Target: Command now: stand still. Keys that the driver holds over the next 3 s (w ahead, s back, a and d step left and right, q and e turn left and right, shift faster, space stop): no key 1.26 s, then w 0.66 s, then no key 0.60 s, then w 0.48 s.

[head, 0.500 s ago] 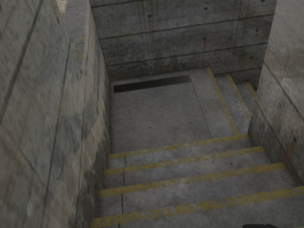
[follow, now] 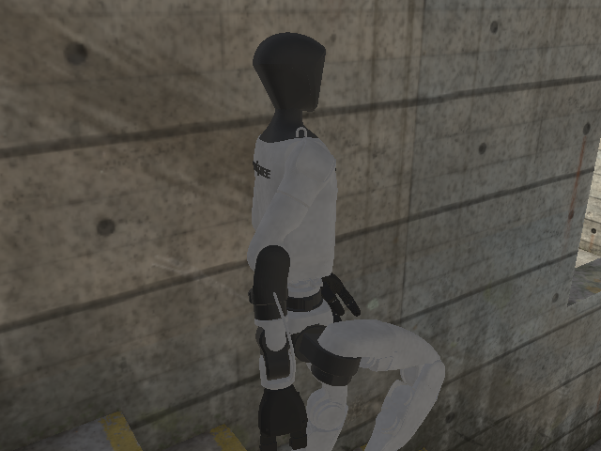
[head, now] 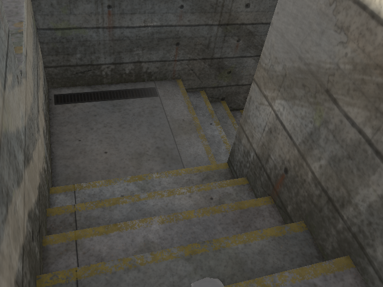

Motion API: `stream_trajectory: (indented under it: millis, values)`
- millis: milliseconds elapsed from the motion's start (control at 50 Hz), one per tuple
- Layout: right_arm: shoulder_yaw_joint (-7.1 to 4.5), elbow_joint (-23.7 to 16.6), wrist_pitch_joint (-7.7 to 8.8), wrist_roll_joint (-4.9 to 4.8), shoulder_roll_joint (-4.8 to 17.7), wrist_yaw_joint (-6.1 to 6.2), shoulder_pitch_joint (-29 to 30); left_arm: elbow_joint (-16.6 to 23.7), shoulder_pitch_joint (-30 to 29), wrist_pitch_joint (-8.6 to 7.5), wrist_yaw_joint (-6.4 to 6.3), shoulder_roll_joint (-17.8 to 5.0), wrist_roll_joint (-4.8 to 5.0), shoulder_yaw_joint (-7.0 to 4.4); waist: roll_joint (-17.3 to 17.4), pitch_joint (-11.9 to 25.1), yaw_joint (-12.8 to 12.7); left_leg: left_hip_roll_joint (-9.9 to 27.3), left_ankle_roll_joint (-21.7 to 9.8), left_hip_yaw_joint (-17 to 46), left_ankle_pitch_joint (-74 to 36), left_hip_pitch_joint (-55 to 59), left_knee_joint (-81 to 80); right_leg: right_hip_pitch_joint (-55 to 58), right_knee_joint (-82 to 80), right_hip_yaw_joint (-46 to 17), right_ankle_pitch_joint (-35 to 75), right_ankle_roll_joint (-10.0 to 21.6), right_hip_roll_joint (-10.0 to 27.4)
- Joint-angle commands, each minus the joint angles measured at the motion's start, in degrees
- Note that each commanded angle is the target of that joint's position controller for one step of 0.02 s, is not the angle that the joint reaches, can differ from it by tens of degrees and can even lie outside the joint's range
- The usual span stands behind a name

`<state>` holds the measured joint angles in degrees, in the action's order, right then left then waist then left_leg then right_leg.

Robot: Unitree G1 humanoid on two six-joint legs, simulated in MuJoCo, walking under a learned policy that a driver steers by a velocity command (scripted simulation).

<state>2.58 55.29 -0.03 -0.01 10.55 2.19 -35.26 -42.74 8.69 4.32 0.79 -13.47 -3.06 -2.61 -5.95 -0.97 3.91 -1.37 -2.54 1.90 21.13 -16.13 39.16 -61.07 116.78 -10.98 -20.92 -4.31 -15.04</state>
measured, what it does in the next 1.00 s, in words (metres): steps to the right: right foot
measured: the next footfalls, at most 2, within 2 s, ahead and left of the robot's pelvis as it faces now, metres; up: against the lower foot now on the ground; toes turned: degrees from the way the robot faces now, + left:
right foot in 0.54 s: +0.14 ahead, -0.24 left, +0.00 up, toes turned +1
left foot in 1.02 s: +0.19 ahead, -0.06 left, +0.00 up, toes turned +0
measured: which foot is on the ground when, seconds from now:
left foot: down 0.00-0.54, up 0.56-1.00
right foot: up 0.00-0.52, down 0.54-1.00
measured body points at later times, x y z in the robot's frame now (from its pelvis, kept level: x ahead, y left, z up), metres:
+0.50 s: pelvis +0.04 -0.09 -0.01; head +0.03 -0.10 +0.44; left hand +0.28 +0.08 -0.08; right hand -0.03 -0.34 -0.15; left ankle +0.00 +0.09 -0.72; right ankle +0.11 -0.23 -0.68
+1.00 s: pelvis +0.12 -0.17 +0.01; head +0.10 -0.19 +0.45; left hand +0.15 +0.05 -0.13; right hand +0.17 -0.39 -0.15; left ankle +0.11 -0.06 -0.71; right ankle +0.10 -0.24 -0.72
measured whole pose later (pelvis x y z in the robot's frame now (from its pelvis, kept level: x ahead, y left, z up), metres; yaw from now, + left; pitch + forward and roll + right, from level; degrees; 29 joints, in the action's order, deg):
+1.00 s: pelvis +0.12 -0.17 +0.01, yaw +0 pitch -1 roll +0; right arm 0.8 55.0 -2.9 0.3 10.4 -0.5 -16.4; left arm -52.7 21.7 -0.4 -2.4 -8.8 -0.9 3.1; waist 3.2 3.1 -0.4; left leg -2.2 -0.7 3.5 21.0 -16.9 40.4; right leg -12.1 31.8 2.0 -19.1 5.3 -5.2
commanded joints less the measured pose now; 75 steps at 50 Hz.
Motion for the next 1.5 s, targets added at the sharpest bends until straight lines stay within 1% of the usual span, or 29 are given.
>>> stream_trajectory:
  millis: [20,160,240,380,400,420,460,480,500,540,560,580,600,640,680,720,780,840,940,980,1020,1040,1060,1080,1100,1260,1360,1420,1500]
  values:
    - [-0.51,-7.13,2.28,-0.56,5.06,0.85,6.67,5.14,-5.12,0.92,-1.42,2.38,-0.41,1.88,9.58,-1.93,-2.7,10.01,-8.68,13.85,-18.23,-2.12,-13.55,-4.03,11.2,3.67,0.78,-0.7,1.87]
    - [-2.48,-4.24,3.35,0.37,6.95,2.57,-4.03,5.51,-9.14,1.85,-3.72,2.96,0.22,2.34,12.19,2.55,0.88,14.38,-13.57,16.37,-41.78,16.31,-8.57,-7.68,8.23,2.37,-6.92,0.93,6.21]
    - [-3.07,-4.11,3.23,0.78,6.49,3.36,-2.89,5.83,-14.57,1.27,-3.78,5.56,1.35,3.39,8.24,3.42,2.51,16.82,-16.48,20.27,-38.39,19.48,-8.3,-8.46,-1.44,1.51,-5.36,1.45,9.74]
    - [-5.29,-3.69,3.83,0.64,8.71,2.09,-1.62,7.8,-18.04,-0.93,-3.31,4.32,2.14,3.58,14.25,-0.19,3.54,17.82,-17.26,18.05,-34.68,11.12,-9.85,-3.14,-14.81,8.76,-7.86,3.11,17.07]
    - [-5.22,-4.88,3.91,0.49,7.29,3.09,3.54,9.02,-18.03,-0.82,-2.58,4.89,1.53,4.32,12.74,-1.43,0.66,17.61,-13.11,18.07,-21.86,8.8,-10.69,1.12,-33.7,2.77,3.28,2.94,22.13]
    - [-5.32,-8.12,2.74,0.77,6.75,3.48,11.19,9.42,-18.09,-0.39,-1.2,5.06,2.87,4.76,13.55,-1.19,-0.66,13.57,-9.84,12.83,-9.37,-1.34,-13.83,17.05,-54.4,4.4,12.69,3.04,21.53]
    - [-6.54,-9.39,0.37,-0.3,12.47,3.06,11.89,8.04,-12.89,0.02,-0.06,2.63,5.61,3.09,15.6,-1.86,-2.05,11.39,-7.77,8.29,6.32,-18.0,-21.45,45.62,-67.38,9.8,1.93,3.72,16.08]
    - [-7.7,-8.08,-0.32,-0.1,15.13,2.45,10.08,5.74,-6.17,0.0,0.19,1.8,5.16,2.44,15.68,-1.74,-3.75,11.46,-8.37,7.36,10.18,-16.61,-18.8,53.11,-74.19,14.19,-2.94,4.65,13.51]
    - [-8.39,-6.06,-0.96,0.32,14.57,1.4,5.5,2.67,1.81,-0.39,-0.05,0.61,3.94,1.74,12.87,0.6,-5.06,11.43,-8.03,7.52,9.9,-15.75,-15.25,60.26,-71.23,17.23,-0.03,5.29,10.85]
    - [-8.53,-7.25,-1.6,2.6,11.41,-1.09,10.59,-0.2,15.53,-2.96,-0.35,-0.79,5.42,1.59,6.77,-3.14,-13.68,4.49,-5.35,2.53,12.1,-21.46,9.78,62.92,-81.49,4.15,-3.25,4.22,18.8]
    - [-7.36,-10.05,-1.23,-0.25,2.34,-2.09,9.94,-0.84,19.43,-5.05,-0.8,-5.86,3.5,2.65,-8.0,-2.77,-8.69,-4.53,-1.73,7.05,23.91,-31.46,24.63,62.14,-92.23,-27.16,8.37,5.38,35.16]
    - [-8.27,-10.95,-1.32,-0.74,5.68,-2.31,11.51,-3.14,23.46,-5.31,-1.72,-5.79,3.48,2.7,-9.79,-2.95,-11.08,-7.09,-1.74,20.73,19.4,-30.67,19.29,56.1,-102.31,-37.34,9.63,6.7,33.58]
    - [-8.19,-9.7,-1.5,-0.5,5.67,-1.91,11.0,-3.15,16.55,-5.49,-2.45,-5.55,3.58,3.01,-13.06,-6.09,-5.53,-6.65,-0.63,19.93,15.34,-32.4,18.76,53.84,-101.49,-32.54,-5.32,6.05,32.04]
    - [-8.17,-5.24,-2.56,0.67,6.75,-1.83,10.69,-1.43,10.1,-4.88,-3.15,-0.55,3.08,4.48,-11.74,-5.89,-3.01,-5.52,1.01,13.62,7.98,-26.35,21.95,46.94,-100.74,-21.47,-17.07,4.44,27.01]
    - [-7.7,-4.23,-3.77,0.73,5.72,-2.11,11.64,-2.6,10.07,-4.89,-3.31,0.6,1.87,5.0,-7.0,-4.81,-0.82,-5.99,1.92,13.3,1.86,-21.14,26.24,39.09,-101.21,-15.61,-12.79,5.91,25.08]
    - [-6.71,-3.9,-3.88,0.71,4.97,-2.45,13.4,-2.75,7.36,-5.81,-2.69,-1.53,0.79,4.26,-4.06,-2.64,1.39,-6.42,2.96,9.85,-5.56,-13.73,30.59,32.43,-102.81,-7.74,-2.3,10.03,24.11]
    - [-5.99,-1.99,-4.31,1.49,6.26,-2.58,13.27,-3.67,7.07,-6.47,-2.49,-1.42,2.32,4.19,1.77,-1.24,3.45,-4.61,1.94,10.72,-15.53,-9.66,33.38,30.74,-100.25,-4.34,11.65,12.58,25.24]
    - [-4.78,-2.69,-3.81,1.66,5.72,-2.61,17.2,-5.99,14.84,-6.47,-3.09,-0.78,2.88,4.72,4.02,-1.62,0.11,-4.44,1.62,8.74,-12.77,-14.47,25.41,41.21,-97.65,-2.02,18.41,12.85,25.34]
    - [-2.69,-1.68,-2.65,1.29,3.84,-2.71,17.04,-8.56,17.69,-5.51,-3.18,-2.58,2.68,4.47,-2.93,-0.66,-3.78,-2.17,2.04,-1.17,-0.11,-1.52,8.37,43.85,-93.2,3.03,39.89,12.44,23.43]
    - [-2.31,-2.7,-2.1,-0.22,4.0,-2.45,18.49,-10.6,20.52,-4.17,-3.45,-2.89,1.73,4.11,-2.57,-2.62,-5.85,-0.25,1.88,0.18,6.12,-2.75,-4.42,50.11,-92.93,-0.96,44.7,13.15,25.17]
    - [-1.94,-0.3,-1.28,-0.62,3.57,-1.83,11.79,-11.29,18.52,-4.18,-3.46,-2.92,2.54,3.85,0.89,0.39,-3.2,3.52,0.6,4.92,-11.9,6.76,-14.17,49.21,-90.0,-1.47,48.09,12.02,25.2]
    - [-2.13,0.48,-0.64,-0.11,5.21,-1.4,10.42,-10.82,19.22,-4.75,-3.46,-2.3,2.94,3.73,5.41,2.1,-4.9,7.36,-0.13,8.77,-26.78,10.53,-12.86,48.51,-87.87,0.35,43.15,10.89,23.19]
    - [-1.53,1.04,-0.44,-0.16,3.59,-1.53,13.92,-10.82,19.43,-4.76,-2.97,-1.86,3.57,3.5,11.31,0.61,-6.71,6.85,-2.35,8.46,-33.46,6.07,-9.73,49.53,-91.76,2.57,35.02,9.97,21.43]
    - [-0.87,1.02,-0.31,-0.34,0.58,-2.18,15.63,-10.64,15.55,-4.44,-3.01,-2.18,3.33,3.42,13.45,1.64,-4.78,7.0,-2.39,9.33,-27.9,5.5,-13.36,51.13,-92.46,3.21,23.92,9.34,19.95]
    - [-0.86,0.72,-0.11,0.0,0.76,-2.52,15.02,-11.09,14.44,-4.1,-2.92,-3.69,2.87,2.79,10.98,-0.31,-3.52,7.11,-2.52,9.4,-25.64,4.26,-15.43,51.15,-91.63,3.95,22.35,9.59,20.02]
    - [-1.16,2.89,0.38,0.29,1.56,-2.08,12.78,-14.18,11.64,-4.08,-2.49,-0.81,2.98,2.61,6.64,0.52,-3.47,6.7,-2.1,8.21,-20.89,5.12,-18.32,54.44,-94.01,3.88,22.34,9.61,21.0]
    - [-3.05,2.97,0.0,0.78,3.99,-2.23,13.19,-15.16,12.2,-3.8,-1.94,-3.27,2.34,0.65,4.7,-4.0,-4.55,1.44,-5.15,5.48,9.75,-2.03,-14.93,51.06,-94.4,3.83,-10.6,12.57,17.62]
    - [-3.8,1.03,1.14,1.44,2.79,-2.3,15.8,-16.89,17.95,-4.35,-2.22,-4.86,2.35,-0.49,0.5,-7.96,-6.81,-1.62,-4.89,0.93,8.22,-13.33,-3.9,53.5,-98.82,-7.87,-19.25,17.07,24.13]
    - [-5.27,-0.21,2.7,2.11,3.76,-2.68,17.37,-18.05,21.02,-5.67,-2.0,-6.13,1.51,-1.53,0.37,-8.4,-6.61,0.26,-3.61,-2.19,5.4,-17.9,4.08,52.69,-97.38,-15.17,-9.36,21.69,29.67]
